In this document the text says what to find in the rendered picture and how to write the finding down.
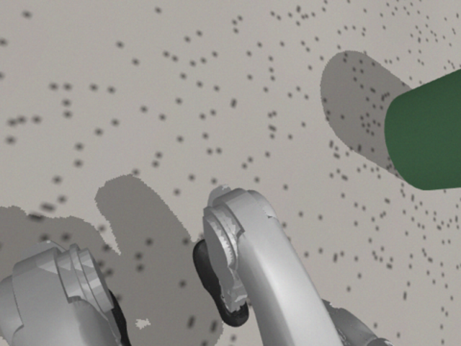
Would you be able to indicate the right robot foot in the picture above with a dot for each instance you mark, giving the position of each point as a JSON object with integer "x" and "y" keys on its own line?
{"x": 211, "y": 283}

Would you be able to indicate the right robot hand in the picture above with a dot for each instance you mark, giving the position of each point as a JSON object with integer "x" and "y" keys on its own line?
{"x": 351, "y": 330}

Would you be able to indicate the left robot foot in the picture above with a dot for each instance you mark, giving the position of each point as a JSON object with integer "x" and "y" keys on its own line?
{"x": 120, "y": 320}

